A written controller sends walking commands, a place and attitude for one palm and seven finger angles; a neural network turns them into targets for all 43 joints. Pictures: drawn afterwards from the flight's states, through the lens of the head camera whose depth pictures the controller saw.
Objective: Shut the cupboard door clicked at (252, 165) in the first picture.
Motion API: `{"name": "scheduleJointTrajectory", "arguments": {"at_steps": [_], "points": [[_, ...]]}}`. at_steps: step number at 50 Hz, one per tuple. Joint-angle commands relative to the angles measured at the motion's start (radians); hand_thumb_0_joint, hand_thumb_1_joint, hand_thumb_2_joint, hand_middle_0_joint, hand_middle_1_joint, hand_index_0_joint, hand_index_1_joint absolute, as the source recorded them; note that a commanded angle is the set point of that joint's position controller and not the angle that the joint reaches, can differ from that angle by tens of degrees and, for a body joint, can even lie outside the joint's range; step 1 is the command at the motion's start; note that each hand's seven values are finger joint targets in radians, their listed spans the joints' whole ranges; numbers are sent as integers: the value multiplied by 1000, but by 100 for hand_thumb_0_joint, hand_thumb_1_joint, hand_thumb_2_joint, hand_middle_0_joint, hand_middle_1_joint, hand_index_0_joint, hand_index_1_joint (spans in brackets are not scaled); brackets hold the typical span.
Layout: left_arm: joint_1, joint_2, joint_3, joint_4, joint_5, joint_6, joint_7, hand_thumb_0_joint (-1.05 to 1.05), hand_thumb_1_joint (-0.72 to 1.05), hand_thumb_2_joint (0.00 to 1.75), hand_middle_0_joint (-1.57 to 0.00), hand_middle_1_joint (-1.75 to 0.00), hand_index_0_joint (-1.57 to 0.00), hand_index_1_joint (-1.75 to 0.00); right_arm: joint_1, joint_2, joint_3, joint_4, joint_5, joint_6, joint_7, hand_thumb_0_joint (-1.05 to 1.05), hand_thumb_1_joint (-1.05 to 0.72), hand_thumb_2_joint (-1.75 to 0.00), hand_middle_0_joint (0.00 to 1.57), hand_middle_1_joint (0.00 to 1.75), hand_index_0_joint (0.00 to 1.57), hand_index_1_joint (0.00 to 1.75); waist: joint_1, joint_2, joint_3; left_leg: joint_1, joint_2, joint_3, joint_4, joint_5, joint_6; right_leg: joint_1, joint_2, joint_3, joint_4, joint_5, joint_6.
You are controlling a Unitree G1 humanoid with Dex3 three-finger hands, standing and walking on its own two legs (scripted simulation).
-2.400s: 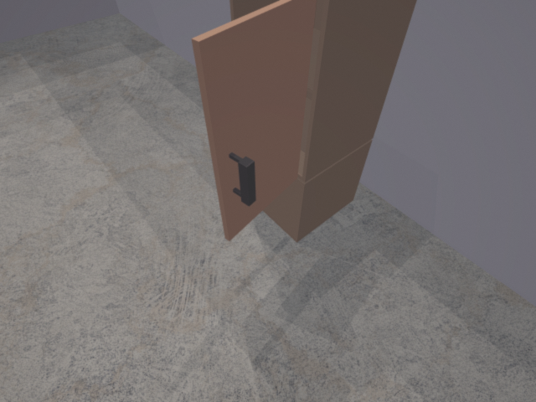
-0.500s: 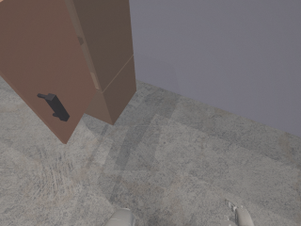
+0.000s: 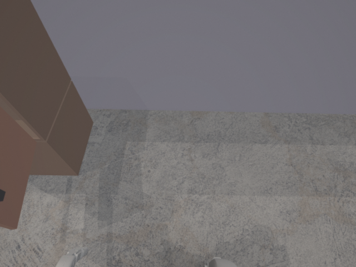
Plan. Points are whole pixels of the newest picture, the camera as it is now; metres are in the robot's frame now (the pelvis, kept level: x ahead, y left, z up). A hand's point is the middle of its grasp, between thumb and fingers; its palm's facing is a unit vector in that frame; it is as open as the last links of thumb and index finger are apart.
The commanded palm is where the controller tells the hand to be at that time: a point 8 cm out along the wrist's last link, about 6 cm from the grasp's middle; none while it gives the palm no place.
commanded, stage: walk around to get in front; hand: left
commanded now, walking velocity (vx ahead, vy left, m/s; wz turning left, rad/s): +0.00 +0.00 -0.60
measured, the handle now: out of the picture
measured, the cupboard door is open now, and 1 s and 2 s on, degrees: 100 100 100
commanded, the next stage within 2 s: none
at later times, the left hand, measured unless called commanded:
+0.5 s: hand (117, 263) +0.14 +0.16 -0.18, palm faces -0.20 -0.96 -0.19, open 7.4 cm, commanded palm none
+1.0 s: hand (162, 214) +0.26 +0.06 -0.16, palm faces -0.58 -0.77 -0.27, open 7.4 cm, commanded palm none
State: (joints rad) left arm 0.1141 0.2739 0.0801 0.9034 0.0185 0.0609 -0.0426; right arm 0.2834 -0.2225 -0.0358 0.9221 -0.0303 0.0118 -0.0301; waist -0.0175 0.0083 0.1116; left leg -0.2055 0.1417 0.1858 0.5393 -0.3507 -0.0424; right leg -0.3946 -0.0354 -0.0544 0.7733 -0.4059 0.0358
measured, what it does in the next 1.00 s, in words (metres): steps on the spot, turning right: right foot, then left foot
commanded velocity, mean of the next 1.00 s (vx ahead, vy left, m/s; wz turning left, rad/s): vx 0.00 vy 0.00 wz -0.60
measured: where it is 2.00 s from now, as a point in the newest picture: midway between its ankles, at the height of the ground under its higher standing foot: outside the picture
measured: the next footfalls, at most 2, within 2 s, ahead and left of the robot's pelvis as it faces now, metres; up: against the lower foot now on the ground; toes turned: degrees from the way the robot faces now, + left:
right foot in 0.04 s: +0.03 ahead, -0.13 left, +0.00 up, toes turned -6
left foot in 0.50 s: +0.10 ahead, +0.09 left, +0.00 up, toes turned -15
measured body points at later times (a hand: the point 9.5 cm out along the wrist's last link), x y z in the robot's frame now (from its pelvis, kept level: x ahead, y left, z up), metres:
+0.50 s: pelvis +0.03 -0.01 +0.00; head +0.09 +0.00 +0.44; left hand +0.15 +0.21 -0.16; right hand +0.08 -0.28 -0.13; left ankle +0.06 +0.10 -0.73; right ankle -0.01 -0.12 -0.73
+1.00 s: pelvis +0.04 -0.05 -0.01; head +0.07 -0.10 +0.43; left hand +0.29 +0.10 -0.14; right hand -0.11 -0.26 -0.17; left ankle +0.06 +0.10 -0.72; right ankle -0.02 -0.12 -0.74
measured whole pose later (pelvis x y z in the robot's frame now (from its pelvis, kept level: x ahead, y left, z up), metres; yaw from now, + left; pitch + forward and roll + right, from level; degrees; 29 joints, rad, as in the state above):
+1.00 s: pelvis +0.04 -0.05 -0.01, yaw -36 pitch +1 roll +0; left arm 0.11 0.23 0.07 0.90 0.02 0.02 -0.03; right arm 0.29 -0.25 -0.06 0.95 -0.02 0.04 -0.02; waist -0.02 0.05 0.10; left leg -0.28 0.18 0.22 0.81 -0.51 -0.07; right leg -0.33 -0.01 -0.09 0.66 -0.33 -0.04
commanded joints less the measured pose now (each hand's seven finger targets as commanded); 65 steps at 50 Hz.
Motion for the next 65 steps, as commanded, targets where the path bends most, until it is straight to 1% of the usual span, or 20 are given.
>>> {"name": "scheduleJointTrajectory", "arguments": {"at_steps": [1,2,3,6,10,20,23,24,25,26,27,32,41,44,46,47,48,50,55,65], "points": [[157,115,20,-32,6,-49,10,0,90,90,-20,-30,-20,-30,11,-186,-55,-60,18,-12,3,0,-90,-90,20,30,20,30,80,56,-229,-69,128,-26,212,493,24,407,-47,47,-358,413,-69],[240,245,53,-7,16,-60,30,0,90,90,-20,-30,-20,-30,-33,-86,-28,-110,25,-10,8,0,-90,-90,20,30,20,30,120,-321,-255,-381,-39,33,493,-224,-38,580,-337,434,-373,881,-181],[271,259,52,8,-5,-54,47,0,90,90,-20,-30,-20,-30,-69,-120,-28,-122,23,4,-8,0,-90,-90,20,30,20,30,134,-303,-271,-404,-55,-131,624,-345,-32,520,-384,451,-338,1059,-261],[105,148,35,-43,-3,-43,66,0,90,90,-20,-30,-20,-30,-82,-119,-36,-80,20,19,-7,0,-90,-90,20,30,20,30,63,-235,-159,-421,-13,-191,667,-132,-40,386,-223,317,-354,806,-225],[75,126,26,-60,-3,-56,66,0,90,90,-20,-30,-20,-30,-62,-90,-39,-60,18,30,1,0,-90,-90,20,30,20,30,22,-134,-166,-346,-48,-190,581,-44,-52,322,-172,276,-365,776,-206],[91,133,43,-69,13,-49,56,0,90,90,-20,-30,-20,-30,-146,-72,-42,-111,27,12,-3,0,-90,-90,20,30,20,30,33,-139,-120,-225,-107,-199,277,-83,-31,191,-168,456,-377,571,-242],[46,125,44,-78,2,-42,54,0,90,90,-20,-30,-20,-30,-39,-75,-41,-81,31,-5,-12,0,-90,-90,20,30,20,30,-21,-128,-170,-17,-128,-187,5,77,-17,117,-100,437,-293,561,-176],[39,96,36,-85,-6,-38,52,0,90,90,-20,-30,-20,-30,12,-108,-45,-64,28,-15,-17,0,-90,-90,20,30,20,30,-42,-52,-199,135,-66,-221,-136,158,-1,21,-35,378,-223,440,-124],[85,30,27,-94,-15,-35,45,0,90,90,-20,-30,-20,-30,21,-203,-60,-71,15,-25,-18,0,-90,-90,20,30,20,30,-31,225,-229,255,193,-490,-235,223,78,-150,106,245,-47,54,-60],[68,39,24,-106,-7,-36,38,0,90,90,-20,-30,-20,-30,53,-250,-65,-81,8,-21,-23,0,-90,-90,20,30,20,30,-40,287,-212,209,372,-622,-258,387,189,-198,111,121,202,-238,-20],[67,63,31,-104,3,-34,31,0,90,90,-20,-30,-20,-30,22,-236,-55,-97,-1,-16,-24,0,-90,-90,20,30,20,30,-26,165,-178,107,375,-564,-249,392,230,-175,56,147,346,-211,-14],[113,34,36,-46,8,-17,8,0,90,90,-20,-30,-20,-30,-57,-137,-22,-109,2,-28,-29,0,-90,-90,20,30,20,30,35,159,-141,115,161,-198,-187,649,127,-201,21,81,470,1,28],[-18,-2,8,-74,5,-20,-1,0,90,90,-20,-30,-20,-30,61,-167,-48,-40,-1,-18,-11,0,-90,-90,20,30,20,30,-34,205,-140,190,202,-68,-124,681,147,-113,-5,-36,96,-20,13],[-11,8,7,-73,4,-26,1,0,90,90,-20,-30,-20,-30,44,-191,-58,-35,-2,-15,-5,0,-90,-90,20,30,20,30,-27,233,-130,147,223,-52,-83,647,130,-15,15,-65,-51,-15,-14],[82,37,15,-49,5,-34,5,0,90,90,-20,-30,-20,-30,6,-196,-61,-43,5,-12,-1,0,-90,-90,20,30,20,30,35,174,-166,75,206,-10,42,565,78,163,27,-68,-241,164,-39],[173,94,27,-22,11,-44,13,0,90,90,-20,-30,-20,-30,-6,-175,-61,-55,16,-11,6,0,-90,-90,20,30,20,30,83,40,-206,-53,161,34,201,440,29,350,-43,21,-341,358,-74],[246,221,54,-5,18,-57,31,0,90,90,-20,-30,-20,-30,-48,-85,-36,-105,24,-8,11,0,-90,-90,20,30,20,30,126,-332,-219,-354,-9,70,469,-221,-33,514,-319,422,-393,740,-186],[228,202,51,-4,-8,-48,57,0,90,90,-20,-30,-20,-30,-75,-111,-36,-108,22,18,-5,0,-90,-90,20,30,20,30,103,-213,-182,-410,-16,-159,656,-258,-28,411,-353,399,-395,803,-269],[71,107,26,-56,-5,-61,65,0,90,90,-20,-30,-20,-30,-60,-91,-40,-56,16,28,6,0,-90,-90,20,30,20,30,22,-152,-165,-362,-29,-192,608,-31,-52,308,-178,263,-390,711,-202],[126,119,38,-49,5,-59,55,0,90,90,-20,-30,-20,-30,-170,-82,-43,-104,21,21,-2,0,-90,-90,20,30,20,30,47,-132,-140,-345,-84,-207,411,-54,-53,293,-167,405,-399,631,-240]]}}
